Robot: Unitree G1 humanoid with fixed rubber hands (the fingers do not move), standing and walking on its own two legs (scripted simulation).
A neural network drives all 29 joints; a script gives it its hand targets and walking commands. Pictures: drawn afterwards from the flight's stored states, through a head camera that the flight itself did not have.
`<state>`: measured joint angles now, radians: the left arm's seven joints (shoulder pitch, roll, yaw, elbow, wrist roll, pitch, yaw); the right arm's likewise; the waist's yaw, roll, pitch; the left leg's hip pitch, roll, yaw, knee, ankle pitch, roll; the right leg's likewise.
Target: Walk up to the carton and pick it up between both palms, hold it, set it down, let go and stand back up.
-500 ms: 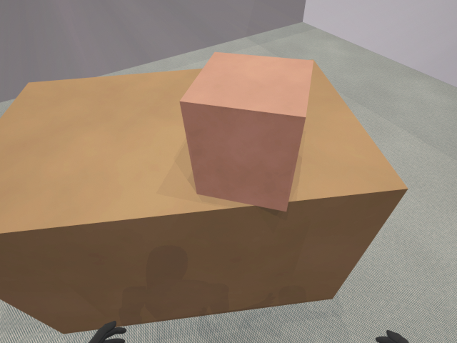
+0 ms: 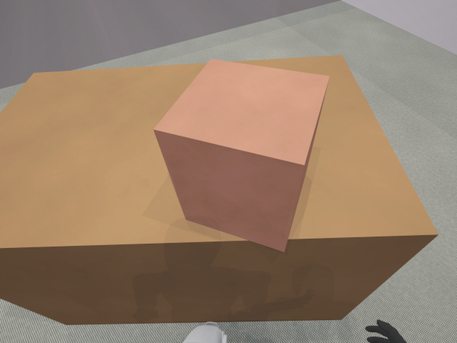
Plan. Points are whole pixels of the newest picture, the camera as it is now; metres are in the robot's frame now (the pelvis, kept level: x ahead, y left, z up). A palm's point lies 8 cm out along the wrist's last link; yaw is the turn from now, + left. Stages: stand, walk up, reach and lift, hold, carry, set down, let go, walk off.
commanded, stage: walk up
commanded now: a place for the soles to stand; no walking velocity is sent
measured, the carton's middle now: (248, 157) +0.42 +0.01 +0.09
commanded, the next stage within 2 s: reach and lift in 1.98 s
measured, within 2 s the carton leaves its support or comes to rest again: neither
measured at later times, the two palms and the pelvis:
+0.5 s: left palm out of the picture +0.13 +0.27 -0.08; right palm (413, 342) +0.17 -0.27 -0.10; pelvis +0.01 -0.01 -0.01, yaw +4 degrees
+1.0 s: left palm out of the picture +0.07 +0.27 -0.09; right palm out of the picture +0.15 -0.25 -0.08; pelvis +0.00 -0.01 +0.00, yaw +5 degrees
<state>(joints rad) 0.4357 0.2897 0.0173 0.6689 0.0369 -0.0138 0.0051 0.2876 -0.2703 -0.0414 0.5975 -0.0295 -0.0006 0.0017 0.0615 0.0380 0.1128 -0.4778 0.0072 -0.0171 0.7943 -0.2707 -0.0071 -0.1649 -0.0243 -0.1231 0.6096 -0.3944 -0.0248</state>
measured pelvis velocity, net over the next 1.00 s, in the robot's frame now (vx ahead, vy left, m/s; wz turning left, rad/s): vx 0.00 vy -0.01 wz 0.09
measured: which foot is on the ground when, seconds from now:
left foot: up 0.00-0.04, down 0.06-1.00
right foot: down 0.00-0.10, up 0.12-0.28, down 0.30-1.00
